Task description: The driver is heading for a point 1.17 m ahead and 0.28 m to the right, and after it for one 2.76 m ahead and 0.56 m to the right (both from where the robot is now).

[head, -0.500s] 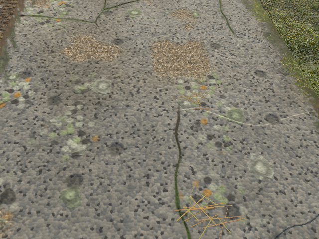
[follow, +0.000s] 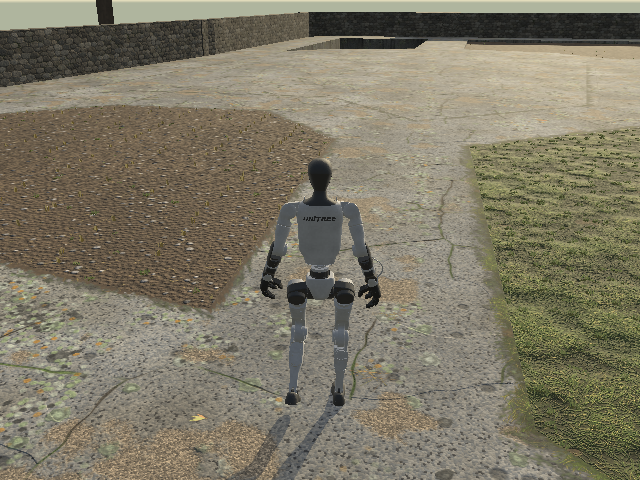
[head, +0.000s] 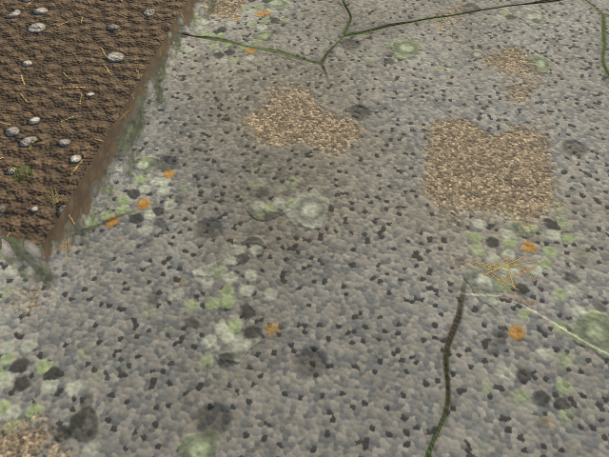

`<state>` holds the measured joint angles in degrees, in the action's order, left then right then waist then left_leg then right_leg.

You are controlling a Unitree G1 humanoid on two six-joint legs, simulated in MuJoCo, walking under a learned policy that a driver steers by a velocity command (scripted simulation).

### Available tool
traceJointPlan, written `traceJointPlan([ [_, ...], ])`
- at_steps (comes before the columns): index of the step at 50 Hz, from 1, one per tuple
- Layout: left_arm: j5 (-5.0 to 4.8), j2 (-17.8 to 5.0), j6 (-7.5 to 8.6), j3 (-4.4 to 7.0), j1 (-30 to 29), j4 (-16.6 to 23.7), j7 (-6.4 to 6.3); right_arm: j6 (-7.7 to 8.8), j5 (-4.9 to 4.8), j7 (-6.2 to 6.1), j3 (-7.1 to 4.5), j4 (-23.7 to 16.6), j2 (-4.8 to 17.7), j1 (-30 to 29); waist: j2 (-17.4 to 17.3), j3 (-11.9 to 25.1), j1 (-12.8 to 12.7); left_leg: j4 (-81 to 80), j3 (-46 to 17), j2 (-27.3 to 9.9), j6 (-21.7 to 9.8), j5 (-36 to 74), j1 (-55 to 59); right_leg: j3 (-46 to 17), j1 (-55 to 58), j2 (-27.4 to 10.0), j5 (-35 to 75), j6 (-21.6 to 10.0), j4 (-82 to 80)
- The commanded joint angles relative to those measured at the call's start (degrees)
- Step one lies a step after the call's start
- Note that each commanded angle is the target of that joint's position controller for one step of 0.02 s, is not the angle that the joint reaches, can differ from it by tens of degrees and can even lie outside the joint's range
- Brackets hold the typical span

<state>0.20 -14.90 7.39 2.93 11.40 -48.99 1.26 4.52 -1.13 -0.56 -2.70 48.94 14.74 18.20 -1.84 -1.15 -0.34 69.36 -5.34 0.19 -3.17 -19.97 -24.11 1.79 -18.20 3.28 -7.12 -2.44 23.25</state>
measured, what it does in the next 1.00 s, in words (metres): walks ahead, turning right: left foot, then right foot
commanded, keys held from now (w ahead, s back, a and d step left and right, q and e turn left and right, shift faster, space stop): w+e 0.96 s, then w+q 0.04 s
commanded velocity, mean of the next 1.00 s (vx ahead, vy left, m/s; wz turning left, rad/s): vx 0.50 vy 0.00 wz -0.42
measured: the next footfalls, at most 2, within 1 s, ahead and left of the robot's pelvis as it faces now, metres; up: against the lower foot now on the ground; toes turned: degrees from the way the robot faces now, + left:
left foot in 0.32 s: +0.33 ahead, +0.14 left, +0.00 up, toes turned -8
right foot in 0.84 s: +0.53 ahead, -0.18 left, +0.00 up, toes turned -29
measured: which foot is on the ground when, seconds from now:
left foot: up 0.00-0.30, down 0.32-0.86, up 0.88-1.00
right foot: down 0.00-0.32, up 0.34-0.82, down 0.84-1.00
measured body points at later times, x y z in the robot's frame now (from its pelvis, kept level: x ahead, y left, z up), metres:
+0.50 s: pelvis +0.26 +0.05 +0.01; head +0.28 +0.06 +0.46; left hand +0.41 +0.31 -0.12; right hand +0.31 -0.24 -0.10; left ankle +0.29 +0.15 -0.74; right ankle +0.22 -0.10 -0.65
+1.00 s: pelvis +0.49 -0.09 -0.01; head +0.52 -0.11 +0.44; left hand +0.74 +0.08 -0.10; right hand +0.45 -0.39 -0.12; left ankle +0.51 +0.09 -0.64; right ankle +0.50 -0.16 -0.74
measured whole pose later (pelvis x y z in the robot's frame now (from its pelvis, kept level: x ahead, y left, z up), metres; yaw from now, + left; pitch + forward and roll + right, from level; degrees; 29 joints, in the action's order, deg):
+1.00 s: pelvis +0.49 -0.09 -0.01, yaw -31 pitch +2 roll +0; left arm -0.6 -15.9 2.8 4.0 12.9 -39.2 2.3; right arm 6.8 -0.5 -0.3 -3.0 44.4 16.8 12.2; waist -1.1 -3.0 0.5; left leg 69.5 -2.4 -5.3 0.0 -19.7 -27.5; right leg 0.8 -19.7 5.9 -9.6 -5.9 28.1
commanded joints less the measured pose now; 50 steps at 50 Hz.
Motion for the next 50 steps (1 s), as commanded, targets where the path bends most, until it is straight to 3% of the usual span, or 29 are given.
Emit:
traceJointPlan([
  [1, -0.03, -4.14, 0.35, 0.48, 2.47, 1.35, 0.3, 1.02, 0.67, 0.09, -0.66, -4.67, 2.42, 0.61, 5.25, 2.68, 1.06, -3.72, -0.33, -6.06, 0.18, 2.63, -10.88, -19.19, 10.02, -15.01, 4.04, -12.09, -13.82],
  [5, -1.18, -8.08, -0.35, 1.46, 5.14, 0.63, -0.58, 1.53, 1.61, 0.13, 0.58, -7.98, 0.9, -7.64, 4.63, 0.39, -0.16, -21.47, 2.5, -5.96, 2.47, 9.32, -9.88, -14.72, 5.64, -13.77, 6.06, -12.47, -15.96],
  [8, -1.71, -9.62, -1.05, 1.8, 7.86, 0.05, -0.96, 1.99, 0.87, 0.68, 0.77, -9.2, 1.86, -13.53, 5.86, 0.1, -1.96, -32.16, 3.68, -3.07, 3.83, 18.23, -4.31, -12.56, 3.69, -12.22, 5.67, -10.56, -14.56],
  [11, -2.27, -9.4, -1.72, 1.67, 10.9, -0.83, -1.14, 2.49, 0.19, 1.08, 0.3, -10.79, 3.93, -17.29, 6.91, 0.16, -2.57, -37.75, 2.63, -1.86, 3.74, 19.87, -0.97, -15.62, 5.95, -13.71, 1.82, -9.08, -11.72],
  [13, -2.25, -9.82, -2.29, 1.82, 10.52, -0.59, -1.45, 2.92, 0.11, 1.17, -0.5, -10.92, 5.83, -16.29, 7.34, 0.68, -0.75, -41.18, 2.41, -1.55, 2.8, 17.9, 3.63, -17.88, 6.88, -14.21, -1.75, -7.45, -8.43],
  [15, -1.66, -7.7, -2.67, 1.15, 9.83, 0.21, -1.69, 3.11, 0.51, 0.56, -2.1, -8.61, 8.51, -7.19, 6.67, 4.42, 3.97, -43.61, 2.12, -2.87, 0.6, 14.31, 16.93, -16.44, 3.33, -10.28, -0.25, -4.72, 1.68],
  [16, -0.66, -3.52, -2.53, -0.21, 8.76, 1.95, -1.55, 3.13, 1.38, 0.02, -3.3, -7.51, 12.57, 2.49, -0.41, 11.57, 8.19, -44.56, -7.81, -13.45, -2.99, 10.23, 30.24, -11.59, -4.7, -5.47, -7.53, -2.22, 19.64],
  [17, -1.78, 0.71, -1.51, -1.37, 15.09, 3.92, -1.72, 2.12, 1.87, 0.32, -4.34, -6.49, 16.84, 6.17, -18.02, 17.11, 5.44, -50.27, -30.44, -25.56, -10.46, 0.3, 43.37, -5.23, -22.67, 0.05, -25.1, -0.19, 36.9],
  [18, -2.91, -4.92, -1.41, -0.09, 14.85, 3.23, -1.88, 2.29, 1.65, 0.67, -3.31, -6.75, 11.8, 5.39, -13.26, 14.29, 5.79, -53.16, -36.18, -24.97, -10.68, -7.4, 39.9, -9.8, -28.31, -3.12, -24.3, -0.2, 46.69],
  [19, -3.13, -7.6, -1.75, 0.86, 11.24, 3.7, -1.89, 2.53, 1.18, 0.79, -2.28, -7.21, 8.11, 2.39, -7.91, 8.52, 5.33, -53.49, -27.64, -23.16, -8.75, -5.0, 34.09, -10.54, -29.69, -5.1, -18.96, -0.62, 49.13],
  [20, -2.7, -7.01, -2.3, 1.01, 9.7, 3.74, -1.99, 2.59, 1.19, 1.06, -1.63, -7.59, 6.36, -1.71, -4.47, 5.7, 3.53, -54.66, -20.03, -20.3, -7.42, 1.91, 28.05, -9.65, -27.24, -7.06, -14.34, -0.19, 48.4],
  [21, -1.98, -6.28, -2.77, 1.22, 8.54, 4.13, -1.94, 2.55, 1.39, 1.29, -1.3, -7.52, 4.86, -4.46, -3.94, 3.36, 2.2, -56.32, -14.74, -18.05, -6.87, 6.92, 23.73, -9.59, -25.81, -8.45, -11.06, 0.12, 46.23],
  [23, -1.97, -4.4, -4.01, 1.31, 8.08, 4.74, -1.36, 2.83, 1.67, 1.33, -1.31, -6.69, 4.06, -6.37, -5.25, 1.44, 0.45, -59.01, -6.13, -15.19, -6.15, 14.71, 18.55, -8.37, -22.13, -10.04, -7.39, 0.71, 44.14],
  [27, -1.61, -2.92, -4.96, 1.23, 4.16, 7.57, -0.79, 3.22, 1.76, 0.71, -2.4, -4.32, 6.31, -3.89, -1.73, 0.2, 0.49, -60.57, 1.79, -15.6, -7.51, 25.43, 19.13, -8.68, -25.39, -10.2, -0.8, 1.87, 38.92],
  [32, -1.34, -1.99, -4.64, 0.58, -5.02, 11.39, 0.89, 2.35, 1.44, -0.07, -2.98, -2.87, 8.85, -2.32, -1.03, -1.94, 3.14, -61.21, 9.92, -15.03, -6.16, 25.3, 20.77, -4.74, -23.83, -9.46, 10.07, 1.27, 23.38],
  [37, -1.67, -2.22, -4.63, 0.36, -12.87, 16.06, 2.61, 0.73, 0.34, -0.24, -3.47, -0.91, 10.79, 1.6, -1.03, -4.45, 5.07, -58.08, 13.78, -17.26, -4.66, 28.52, 27.89, -0.25, -24.12, -8.32, 5.01, -1.22, 15.76],
  [40, -1.48, -4.64, -5.01, 1.63, -9.78, 16.97, 2.94, -0.38, -0.13, -0.66, -4.11, -1.25, 13.41, 0.8, -4.04, -0.31, 1.53, -47.84, 16.8, -17.18, -3.04, 53.96, 29.65, 4.7, -14.01, -3.23, -3.62, -4.49, 14.45],
  [41, -1.61, -6.65, -5.17, 2.84, -3.61, 15.7, 2.74, -0.88, -0.21, -0.9, -4.29, -1.47, 14.12, 0.3, -4.47, 3.27, -2.18, -38.97, 17.88, -16.33, -2.36, 61.51, 28.67, 6.04, -5.84, -0.51, -4.84, -6.11, 13.05],
  [42, -1.66, -10.02, -5.37, 4.82, 6.3, 13.05, 1.97, -1.06, -0.33, -1.16, -3.99, -1.89, 13.67, -0.28, -2.94, 8.39, -7.41, -26.02, 19.13, -14.08, -0.43, 58.89, 22.23, 5.24, 9.25, 1.55, -0.95, -8.45, 8.87],
  [43, -1.67, -15.52, -5.99, 6.5, 13.44, 11.43, 0.46, -0.46, 1.65, -1.05, -2.56, -3.56, 9.68, 1.37, 6.97, 13.5, -8.46, -6.8, 18.7, -10.64, 2.2, 27.01, 4.77, -11.59, 27.46, -9.53, 1.8, -12.2, 8.48],
  [44, -1.47, -19.76, -5.15, 6.46, 10.14, 13.36, 0.59, 1.77, 1.76, -0.24, -0.51, -7.22, 3.91, 4.61, 17.27, 21.18, -2.2, 11.24, 8.37, 1.75, 4.75, -14.13, -17.06, -47.61, 41.85, -22.81, -10.04, -23.94, -2.0],
  [45, -1.07, -14.36, -4.52, 5.04, 12.04, 13.35, 0.93, 3.89, -0.36, 0.6, -1.7, -8.27, 9.69, -2.81, 8.98, 21.58, -6.94, 14.15, -1.07, -0.86, 3.53, -11.22, -23.01, -47.74, 41.18, -22.69, -11.52, -21.42, -6.83],
  [46, -0.92, -11.54, -3.91, 4.21, 10.06, 12.78, 0.98, 4.55, -1.59, 0.86, -1.75, -9.64, 9.97, -5.93, 7.63, 13.61, -5.82, 11.16, -0.11, -3.12, 2.27, -6.11, -25.42, -38.38, 34.55, -20.67, -7.3, -18.74, -6.41],
  [47, -1.32, -9.72, -3.6, 3.58, 6.06, 13.29, 1.02, 4.58, -0.46, 0.36, -1.58, -8.99, 9.23, -5.79, 1.78, 8.63, -2.64, 5.79, 0.07, -5.72, 2.16, -1.7, -22.04, -30.98, 24.84, -17.7, -1.03, -16.38, -6.38],
  [48, -1.19, -7.37, -3.58, 2.84, 2.27, 13.95, 1.0, 3.96, 1.14, -0.22, -2.04, -8.16, 9.36, -5.94, 0.38, 5.78, -0.51, 0.93, 0.45, -7.49, 2.18, 1.2, -17.7, -25.19, 17.64, -14.58, 4.02, -13.83, -7.33],
  [49, -0.29, -6.86, -3.4, 2.5, 0.42, 14.72, 0.73, 3.02, 1.02, 0.08, -2.18, -7.85, 9.28, -2.95, 3.88, 5.95, 1.8, -0.4, 0.17, -8.69, 2.81, 3.03, -13.86, -23.16, 13.16, -14.73, 8.87, -14.55, -8.48],
  [50, -0.26, -6.25, -3.03, 2.36, -0.27, 14.5, 0.68, 2.2, 1.11, 0.24, -2.15, -7.17, 8.84, -1.29, 3.71, 5.77, 2.37, -2.01, 0.79, -9.13, 3.71, 3.84, -11.74, -21.34, 10.46, -14.31, 12.95, -14.86, -9.56],
])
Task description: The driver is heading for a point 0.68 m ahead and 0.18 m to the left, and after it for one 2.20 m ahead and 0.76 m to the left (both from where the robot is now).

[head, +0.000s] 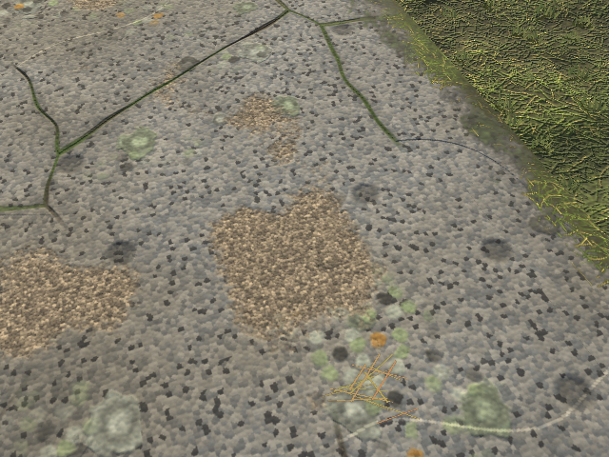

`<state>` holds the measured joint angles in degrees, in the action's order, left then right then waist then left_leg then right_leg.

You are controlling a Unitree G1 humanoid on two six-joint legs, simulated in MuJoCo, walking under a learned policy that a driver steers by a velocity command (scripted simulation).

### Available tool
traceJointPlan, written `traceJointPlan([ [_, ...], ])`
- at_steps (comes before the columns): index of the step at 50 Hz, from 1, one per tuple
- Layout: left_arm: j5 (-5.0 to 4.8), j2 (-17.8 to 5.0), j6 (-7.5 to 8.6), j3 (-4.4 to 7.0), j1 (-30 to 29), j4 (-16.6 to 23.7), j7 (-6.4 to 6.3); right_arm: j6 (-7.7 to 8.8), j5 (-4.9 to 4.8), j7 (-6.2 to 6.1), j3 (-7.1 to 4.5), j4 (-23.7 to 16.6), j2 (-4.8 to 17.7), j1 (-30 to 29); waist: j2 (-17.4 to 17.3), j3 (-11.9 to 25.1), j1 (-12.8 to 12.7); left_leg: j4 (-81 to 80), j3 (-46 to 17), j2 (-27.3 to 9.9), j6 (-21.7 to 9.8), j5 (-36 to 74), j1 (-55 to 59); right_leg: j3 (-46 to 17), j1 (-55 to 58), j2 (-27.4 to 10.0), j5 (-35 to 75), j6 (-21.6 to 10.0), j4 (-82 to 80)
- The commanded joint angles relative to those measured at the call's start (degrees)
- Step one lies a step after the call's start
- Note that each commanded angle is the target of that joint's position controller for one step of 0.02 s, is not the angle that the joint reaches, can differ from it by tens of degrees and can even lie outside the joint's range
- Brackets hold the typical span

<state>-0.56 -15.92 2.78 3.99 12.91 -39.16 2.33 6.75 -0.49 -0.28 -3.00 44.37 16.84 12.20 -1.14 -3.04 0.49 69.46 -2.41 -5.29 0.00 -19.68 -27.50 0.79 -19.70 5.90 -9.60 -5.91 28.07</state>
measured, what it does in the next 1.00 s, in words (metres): walks ahead, turning left: left foot, then right foot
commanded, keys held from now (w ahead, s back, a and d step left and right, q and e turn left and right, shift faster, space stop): w+q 0.82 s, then q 0.14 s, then no key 0.04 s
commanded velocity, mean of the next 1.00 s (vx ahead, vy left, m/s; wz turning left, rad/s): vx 0.47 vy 0.00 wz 0.36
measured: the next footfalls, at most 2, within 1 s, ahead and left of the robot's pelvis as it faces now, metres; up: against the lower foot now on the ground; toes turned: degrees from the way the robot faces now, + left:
left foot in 0.42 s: +0.40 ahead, +0.16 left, +0.00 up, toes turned +8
right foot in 0.88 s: +0.71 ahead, +0.04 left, +0.00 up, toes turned +29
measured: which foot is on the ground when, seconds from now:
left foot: up 0.00-0.40, down 0.42-0.90, up 0.92-1.00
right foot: down 0.00-0.44, up 0.46-0.86, down 0.88-1.00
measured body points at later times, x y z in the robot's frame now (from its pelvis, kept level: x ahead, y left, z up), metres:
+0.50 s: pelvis +0.29 +0.07 -0.01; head +0.33 +0.08 +0.44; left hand +0.31 +0.36 -0.13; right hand +0.50 -0.16 -0.10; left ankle +0.36 +0.16 -0.73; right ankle +0.13 -0.08 -0.64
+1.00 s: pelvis +0.56 +0.09 +0.00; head +0.59 +0.10 +0.45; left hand +0.63 +0.41 -0.07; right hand +0.76 -0.13 -0.12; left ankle +0.41 +0.16 -0.64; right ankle +0.67 +0.02 -0.73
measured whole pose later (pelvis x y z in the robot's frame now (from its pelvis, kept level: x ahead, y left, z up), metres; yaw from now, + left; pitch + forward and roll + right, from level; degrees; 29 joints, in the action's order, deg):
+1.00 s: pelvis +0.56 +0.09 +0.00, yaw +27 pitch +3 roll +0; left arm 1.0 -15.0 5.2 2.4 5.4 -37.3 0.2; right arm 0.0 -0.9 -1.2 -3.5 39.1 17.9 18.1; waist -1.8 -1.2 2.0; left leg 67.7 -7.2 4.7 1.6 -30.7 -23.8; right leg 0.5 -23.6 0.8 -8.8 -0.7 29.8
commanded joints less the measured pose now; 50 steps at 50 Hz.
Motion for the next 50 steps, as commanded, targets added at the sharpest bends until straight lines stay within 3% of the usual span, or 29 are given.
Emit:
traceJointPlan([
  [1, 0.37, -5.05, 1.99, 1.15, -1.17, 3.81, -0.48, -0.68, 0.71, 0.09, -1.76, -1.98, 6.0, 5.44, 2.91, 7.45, 1.79, -3.82, -1.3, -3.68, 1.23, 4.86, -7.32, -17.18, 10.24, -16.36, 18.99, -11.33, -15.04],
  [5, 0.56, -6.62, 2.62, 1.22, 2.69, 0.56, -1.42, -1.72, 0.54, -0.09, -0.93, -3.58, 3.67, -1.06, 3.43, 4.0, -0.58, -14.4, -0.07, -3.77, 2.08, 16.73, -11.71, -9.4, 9.71, -14.65, 23.05, -8.85, -17.26],
  [9, 0.7, -7.41, 2.75, 1.02, 4.43, -1.38, -1.88, -1.2, -0.33, 1.05, -0.3, -4.74, 2.58, -6.89, 3.98, 1.71, -3.72, -27.82, 0.99, -1.86, 0.19, 29.06, -11.21, -5.16, 12.68, -14.4, 16.07, -5.49, -19.28],
  [14, 0.58, -8.1, 2.17, 1.26, 7.15, -4.53, -2.07, -0.96, -1.0, 2.93, 0.06, -7.84, 2.26, -12.51, 3.25, -1.44, -6.03, -34.78, 0.6, 0.55, -2.1, 25.44, -16.69, -3.12, 23.48, -18.66, 17.75, -5.05, -17.74],
  [16, 0.39, -8.47, 1.47, 1.41, 7.15, -5.1, -2.43, -0.83, -0.86, 3.86, 0.14, -9.11, 2.13, -13.16, 3.5, -1.19, -5.61, -35.97, 1.73, 1.65, -3.36, 20.58, -17.26, -2.14, 27.2, -19.96, 23.96, -4.27, -14.85],
  [18, 0.35, -9.77, 0.81, 1.69, 5.35, -4.64, -3.01, -1.01, -0.6, 4.3, -0.32, -9.54, 3.12, -10.55, 5.24, 1.77, -3.41, -36.28, 5.15, 4.58, -5.16, 14.78, -11.01, 0.05, 27.99, -19.6, 41.45, -2.77, -8.9],
  [19, 0.36, -10.65, 0.4, 1.88, 4.81, -4.32, -3.4, -1.29, -0.42, 4.18, -1.05, -9.19, 4.54, -7.12, 6.43, 4.83, -1.45, -35.69, 7.18, 6.88, -6.26, 12.0, -5.39, 1.02, 28.03, -19.05, 52.21, -2.03, -3.39],
  [20, 0.28, -11.0, -0.08, 1.84, 3.72, -4.02, -3.77, -1.48, -0.35, 3.87, -2.29, -7.75, 6.75, 0.33, 6.0, 8.99, 2.86, -37.83, 8.18, 9.12, -7.97, 13.27, 5.08, 2.73, 25.31, -17.54, 57.36, -0.73, 6.67],
  [21, 0.51, -10.31, 0.15, 1.36, 3.46, -3.18, -4.21, -1.73, -0.31, 3.12, -3.78, -6.19, 10.24, 9.24, 3.32, 14.01, 7.26, -39.26, 1.52, 5.7, -10.91, 17.62, 21.39, 4.19, 14.6, -15.57, 47.58, 1.49, 21.13],
  [22, 1.86, -3.51, 1.72, -0.92, 9.69, -0.72, -3.35, -1.64, 0.05, 2.54, -5.2, -6.14, 16.42, 13.67, -10.9, 21.65, 4.1, -40.08, -27.4, -9.95, -21.84, 14.79, 45.3, 3.69, -11.06, -5.02, 5.17, 5.78, 45.27],
  [23, 1.66, -4.87, 3.83, -1.29, 8.36, -1.19, -2.19, -1.67, -0.49, 2.44, -4.1, -5.95, 12.49, 15.44, -10.82, 28.06, 5.61, -48.78, -45.07, -14.06, -24.89, 10.06, 52.73, -6.61, -21.35, -1.03, -22.2, 5.73, 53.0],
  [24, -0.7, -8.17, 5.13, -0.4, 3.06, 0.57, -1.25, -1.96, -0.26, 2.11, -3.29, -6.2, 9.67, 13.18, -6.74, 20.14, 6.43, -50.16, -36.56, -12.09, -21.05, 6.81, 47.78, -8.96, -26.65, -5.03, -18.4, 4.71, 53.66],
  [25, -0.97, -7.84, 5.72, -0.77, -0.3, 1.73, -1.12, -2.24, -0.38, 1.92, -2.94, -7.17, 8.5, 9.14, -1.18, 13.46, 4.8, -51.04, -29.25, -9.89, -18.92, 9.03, 38.35, -7.66, -26.34, -7.7, -13.79, 4.29, 49.06],
  [26, 0.17, -7.54, 5.69, -0.58, -1.72, 1.89, -1.46, -2.54, -0.36, 1.9, -2.55, -8.11, 7.5, 5.59, 2.76, 8.61, 2.51, -52.3, -24.42, -7.71, -17.61, 14.27, 29.31, -6.47, -24.05, -9.52, -11.49, 4.77, 43.55],
  [27, 1.03, -7.92, 5.04, -0.07, -1.08, 1.96, -1.79, -2.62, 0.1, 1.8, -2.01, -9.08, 6.29, 3.34, 2.26, 6.56, 0.38, -54.02, -21.03, -5.82, -17.06, 18.66, 22.97, -6.3, -20.19, -11.04, -9.76, 5.41, 39.96],
  [29, 1.55, -6.75, 3.6, -0.08, 1.39, 1.86, -2.19, -2.56, 0.22, 1.52, -2.11, -9.69, 6.58, 1.45, -0.87, 5.64, -1.85, -56.07, -18.17, -3.8, -17.64, 23.57, 16.08, -5.18, -16.29, -11.49, -8.32, 7.35, 35.97],
  [31, 1.79, -5.62, 2.76, -0.41, 0.55, 2.17, -2.76, -2.34, 0.1, 0.93, -2.42, -9.18, 7.75, 1.91, -1.53, 4.94, -2.05, -56.61, -14.3, -2.18, -17.43, 27.07, 11.92, -3.99, -15.23, -11.06, -4.64, 9.23, 30.47],
  [36, 1.21, -3.27, 3.21, -1.38, -10.55, 4.48, -2.48, -3.28, -0.85, -0.27, -2.81, -7.29, 8.8, 6.08, -3.68, 4.35, 2.6, -54.38, -11.62, 1.58, -13.14, 20.07, 10.49, -3.25, -10.45, -7.12, 12.88, 10.26, 8.94],
  [38, 0.55, -4.09, 3.72, -1.1, -13.39, 5.27, -1.95, -3.7, -1.05, -0.4, -2.95, -6.53, 9.16, 7.99, -4.3, 4.39, 3.74, -52.77, -14.67, 0.35, -12.69, 17.3, 12.85, -3.94, -9.27, -5.93, 13.8, 9.96, 4.92],
  [41, 0.19, -6.37, 4.56, -0.04, -13.61, 5.63, -1.28, -4.27, -1.11, -0.67, -2.9, -6.2, 8.62, 8.6, -5.35, 4.52, 2.9, -48.32, -20.73, -1.79, -11.62, 14.44, 18.14, -5.74, -7.45, -5.33, 8.92, 8.19, 0.31],
  [43, 0.8, -7.68, 5.11, 0.99, -8.74, 4.54, -1.51, -4.94, -0.87, -0.91, -2.87, -6.89, 7.92, 6.38, -6.75, 5.16, -0.45, -41.65, -21.66, 0.21, -9.11, 21.31, 19.24, -4.48, -1.11, -4.74, 8.12, 5.74, -4.11],
  [44, 1.79, -9.35, 5.42, 1.66, -4.13, 4.08, -1.91, -4.96, -0.61, -0.92, -2.24, -7.87, 5.87, 5.48, -5.76, 9.64, -2.81, -33.36, -19.16, 3.43, -6.55, 23.59, 17.1, -6.36, 8.48, -8.52, 12.96, 3.27, -4.44],
  [45, 2.82, -13.23, 5.3, 2.57, 3.74, 3.86, -2.5, -4.83, 0.55, -1.1, -1.16, -9.88, 2.92, 5.43, 2.22, 18.26, -5.38, -16.61, -13.26, 7.88, -3.44, 10.31, 8.78, -16.14, 24.02, -19.92, 26.3, -0.7, -1.47],
  [46, 2.82, -15.3, 4.07, 3.07, 5.94, 1.96, -2.12, -4.51, -0.52, -0.86, -0.48, -10.38, 1.48, 16.23, 22.1, 25.21, -0.45, -1.23, -8.39, 13.65, -0.18, -20.94, -9.08, -38.49, 39.11, -33.09, 29.79, -11.74, -2.18],
  [47, 1.25, -9.75, 3.32, 2.01, 4.2, 3.51, -2.09, -4.92, -0.86, -1.01, -1.79, -8.21, 7.82, 16.59, 14.07, 22.2, -1.61, 5.68, -9.58, 8.32, 1.35, -17.55, -13.39, -38.67, 35.36, -32.36, 22.2, -10.55, -3.42],
  [48, 1.06, -6.5, 2.67, 1.04, 2.17, 4.38, -2.51, -5.73, -0.76, -1.09, -2.71, -9.15, 10.35, 9.74, 8.83, 15.71, -3.52, 7.61, -7.52, 6.97, 2.46, -13.22, -14.71, -28.39, 29.09, -29.1, 23.16, -8.0, -3.66],
  [49, 1.42, -5.71, 2.03, 0.46, -0.37, 4.29, -2.53, -6.49, -0.3, -1.33, -2.77, -9.88, 9.59, 6.38, 4.83, 12.11, -2.79, 6.47, -5.72, 5.52, 3.19, -10.47, -13.24, -21.94, 22.33, -25.75, 27.03, -6.71, -4.41],
  [50, 1.39, -5.16, 1.65, 0.16, -2.25, 3.7, -2.43, -7.06, 0.04, -1.41, -2.84, -10.55, 8.67, 4.87, 4.88, 8.75, -1.66, 4.12, -5.12, 4.32, 3.49, -9.12, -12.15, -17.83, 16.69, -23.41, 29.75, -6.5, -5.27],
])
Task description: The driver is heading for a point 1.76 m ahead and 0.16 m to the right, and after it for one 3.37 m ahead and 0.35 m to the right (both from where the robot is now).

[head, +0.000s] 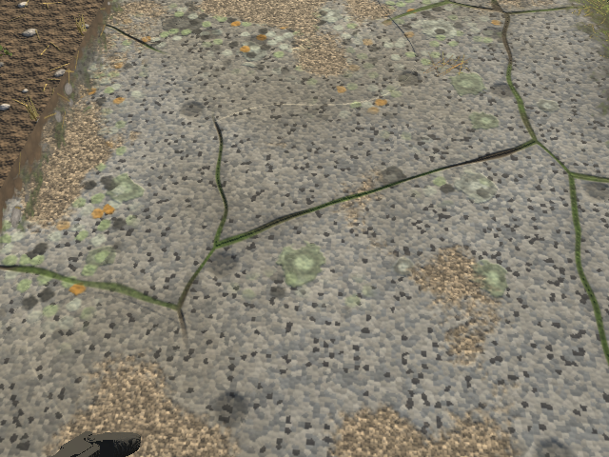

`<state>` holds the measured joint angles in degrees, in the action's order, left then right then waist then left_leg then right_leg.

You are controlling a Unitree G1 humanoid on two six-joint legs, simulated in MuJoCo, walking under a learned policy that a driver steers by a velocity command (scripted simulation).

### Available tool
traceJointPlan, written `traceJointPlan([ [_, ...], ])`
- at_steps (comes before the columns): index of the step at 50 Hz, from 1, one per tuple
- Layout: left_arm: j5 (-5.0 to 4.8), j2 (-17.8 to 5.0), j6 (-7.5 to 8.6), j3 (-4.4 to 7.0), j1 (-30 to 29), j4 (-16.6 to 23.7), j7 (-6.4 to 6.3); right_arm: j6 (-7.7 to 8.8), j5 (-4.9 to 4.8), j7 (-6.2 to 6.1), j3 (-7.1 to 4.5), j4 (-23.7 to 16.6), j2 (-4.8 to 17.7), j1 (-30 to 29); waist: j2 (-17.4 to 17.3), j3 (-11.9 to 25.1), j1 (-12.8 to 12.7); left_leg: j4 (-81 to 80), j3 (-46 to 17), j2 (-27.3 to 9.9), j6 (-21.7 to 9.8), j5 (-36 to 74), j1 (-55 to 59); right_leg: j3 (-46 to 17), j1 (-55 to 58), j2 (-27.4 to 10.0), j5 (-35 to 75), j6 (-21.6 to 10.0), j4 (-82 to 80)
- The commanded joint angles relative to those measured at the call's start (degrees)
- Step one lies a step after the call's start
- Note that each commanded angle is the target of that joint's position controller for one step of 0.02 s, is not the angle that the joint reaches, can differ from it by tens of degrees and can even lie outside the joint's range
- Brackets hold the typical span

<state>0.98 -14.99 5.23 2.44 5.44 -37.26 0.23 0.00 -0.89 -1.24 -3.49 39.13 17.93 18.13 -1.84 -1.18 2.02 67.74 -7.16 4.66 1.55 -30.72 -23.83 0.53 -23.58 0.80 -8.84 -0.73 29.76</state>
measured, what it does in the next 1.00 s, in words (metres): walks ahead: left foot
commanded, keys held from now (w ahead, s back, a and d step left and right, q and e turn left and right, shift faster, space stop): no key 1.00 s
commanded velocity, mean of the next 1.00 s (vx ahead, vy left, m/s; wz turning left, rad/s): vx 0.06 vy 0.00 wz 0.12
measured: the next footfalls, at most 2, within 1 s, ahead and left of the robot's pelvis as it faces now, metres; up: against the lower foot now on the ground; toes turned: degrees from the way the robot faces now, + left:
left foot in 0.30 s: +0.14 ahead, +0.14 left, +0.00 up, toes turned +3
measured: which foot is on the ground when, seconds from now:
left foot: up 0.00-0.28, down 0.30-1.00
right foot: down 0.00-1.00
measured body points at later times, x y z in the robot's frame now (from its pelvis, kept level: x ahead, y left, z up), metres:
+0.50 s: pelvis +0.09 +0.03 +0.00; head +0.10 +0.04 +0.45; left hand +0.17 +0.30 -0.12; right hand +0.30 -0.19 -0.08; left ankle +0.10 +0.14 -0.73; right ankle +0.07 -0.11 -0.73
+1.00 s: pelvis +0.10 +0.03 +0.01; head +0.10 +0.03 +0.46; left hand +0.13 +0.30 -0.14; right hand +0.25 -0.21 -0.11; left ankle +0.10 +0.14 -0.73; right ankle +0.07 -0.11 -0.73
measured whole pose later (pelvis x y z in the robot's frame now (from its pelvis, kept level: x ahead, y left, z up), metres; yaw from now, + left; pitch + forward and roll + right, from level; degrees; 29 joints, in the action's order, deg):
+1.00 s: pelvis +0.10 +0.03 +0.01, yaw +4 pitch -1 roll +0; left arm 0.4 -13.9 -0.3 1.5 11.4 -58.1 -1.9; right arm -0.7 0.7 -1.2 -2.8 44.9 12.7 10.7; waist -0.3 -1.7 -1.3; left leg 30.3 -1.1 1.4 -1.3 -14.9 -13.9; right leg 2.2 -8.6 -3.0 -18.1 2.4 28.2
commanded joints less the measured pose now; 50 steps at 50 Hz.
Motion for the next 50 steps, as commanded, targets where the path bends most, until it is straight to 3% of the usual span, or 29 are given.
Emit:
traceJointPlan([
  [1, 0.23, -6.41, -0.92, 1.64, 4.29, 1.1, -0.28, -0.87, 0.1, -0.26, -1.99, -5.24, 5.51, -0.16, 7.25, 5.37, -1.7, 3.19, 0.66, -6.37, 1.86, 2.79, -12.15, -13.8, 15.41, -16.26, 29.32, -11.15, -8.78],
  [3, 0.49, -7.15, -0.79, 1.89, 2.92, -0.17, -0.06, -1.31, -0.02, -0.33, -1.06, -4.99, 2.22, 0.81, 9.54, 5.02, -0.71, -3.31, 3.09, -5.58, 2.25, 4.81, -8.48, -9.33, 11.84, -14.41, 32.5, -12.26, -11.3],
  [6, -0.33, -8.65, -1.29, 2.34, 1.36, -1.73, -0.28, -1.23, 0.85, -0.12, -0.41, -5.39, 1.23, -1.26, 8.69, 8.12, -0.57, -13.88, 3.77, -6.37, 2.08, 11.38, -3.83, -6.23, 12.24, -15.29, 35.41, -13.22, -11.7],
  [11, -1.47, -9.83, -2.51, 2.34, 2.53, -4.48, -0.09, -1.29, 0.8, 0.72, -0.37, -6.46, 2.19, -6.57, 9.17, 8.26, -2.58, -28.05, 5.73, -5.92, 0.63, 17.23, 3.49, -5.01, 13.03, -15.3, 24.68, -12.28, -11.01],
  [13, -2.1, -9.78, -2.94, 2.08, 2.02, -5.19, 0.02, -1.15, 0.9, 0.93, -0.6, -6.37, 2.11, -6.38, 8.94, 7.14, -1.61, -37.11, 7.19, -4.87, -1.13, 21.26, 8.29, -5.3, 12.18, -14.53, 17.22, -10.61, -8.76],
  [14, -2.36, -8.57, -2.99, 1.58, 2.55, -5.8, 0.05, -0.99, 1.16, 0.91, -0.78, -6.12, 2.36, -5.93, 8.4, 6.63, -1.05, -42.95, 7.24, -4.52, -2.51, 25.3, 12.39, -5.09, 10.68, -13.03, 12.07, -8.48, -7.13],
  [15, -1.68, -6.48, -2.76, 0.74, 4.67, -6.68, 0.15, -0.93, 1.68, 0.57, -1.08, -6.69, 4.02, -6.0, 5.9, 7.15, -1.34, -45.84, 2.87, -8.06, -4.16, 32.99, 17.94, -3.95, 7.88, -10.71, 5.88, -4.74, -4.81],
  [16, 0.61, -3.7, -2.37, -0.29, 7.05, -6.32, 0.5, -1.12, 2.47, -0.1, -1.55, -7.95, 7.88, -5.81, -3.33, 10.0, -3.9, -44.21, -7.19, -17.88, -7.56, 48.37, 23.84, 0.52, 3.47, -5.67, -7.08, -0.52, 3.08],
  [17, 0.41, -1.67, -2.6, -0.95, 9.73, -6.74, 0.3, -1.27, 2.84, -0.05, -0.49, -7.72, 5.02, -8.82, -10.46, 10.46, -5.83, -45.05, -10.29, -21.18, -13.59, 42.08, 18.69, 0.84, 4.22, -3.86, -14.73, 2.0, 1.63],
  [18, 0.43, -4.42, -3.13, -0.6, 7.14, -6.81, -0.07, -0.94, 2.42, 0.54, 0.05, -8.25, 2.28, -11.42, -8.03, 8.17, -4.56, -45.77, -8.67, -17.49, -12.78, 33.57, 14.72, 0.12, 7.13, -4.19, -10.87, 3.02, -0.18],
  [19, 0.35, -5.35, -3.48, -0.33, 5.84, -6.9, -0.13, -0.63, 2.44, 0.9, 0.39, -7.8, 1.02, -12.52, -7.29, 7.16, -4.65, -45.17, -5.6, -14.12, -9.77, 28.05, 13.68, 0.45, 8.26, -4.08, -6.54, 3.12, -1.79],
  [21, 0.47, -7.75, -4.25, 0.23, 5.71, -8.01, -0.42, -0.14, 2.06, 1.33, 0.04, -7.64, 2.49, -11.84, -4.45, 3.81, -3.42, -43.94, -2.86, -10.9, -6.8, 26.31, 11.23, 0.53, 8.75, -4.19, -3.01, 2.87, -2.85],
  [28, -0.34, -6.07, -4.31, -0.07, 5.78, -10.69, -0.56, 0.14, 1.8, 1.0, 0.05, -6.41, 1.62, -10.35, -0.31, 4.86, -3.18, -40.15, -0.67, -9.33, -6.43, 37.04, 14.05, 0.41, 11.3, -4.65, 1.5, 2.49, -3.55],
  [35, -0.48, -5.97, -5.09, 0.11, 5.54, -13.31, -1.25, 0.08, 1.77, 1.06, -0.29, -4.46, 1.03, -10.43, 0.79, 4.06, -3.47, -40.74, 0.24, -8.44, -6.15, 35.16, 13.34, 0.43, 12.86, -4.81, 1.1, 2.55, -4.15],
  [50, -0.62, -5.21, -5.06, 0.26, 6.84, -19.77, -2.5, 0.05, 1.48, -0.33, -0.78, 3.34, 0.68, -8.66, 1.03, 0.89, -3.4, -42.64, 2.22, -6.86, -4.7, 27.72, 12.81, 0.78, 11.64, -4.48, -3.04, 2.43, -6.28],
])
Velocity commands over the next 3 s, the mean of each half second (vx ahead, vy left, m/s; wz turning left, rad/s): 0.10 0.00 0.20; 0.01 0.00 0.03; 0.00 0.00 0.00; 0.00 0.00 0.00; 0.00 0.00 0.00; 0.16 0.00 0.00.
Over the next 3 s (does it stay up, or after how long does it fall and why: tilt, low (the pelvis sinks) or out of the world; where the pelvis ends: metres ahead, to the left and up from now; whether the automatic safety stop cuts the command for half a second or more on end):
stays up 0.16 0.05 0.00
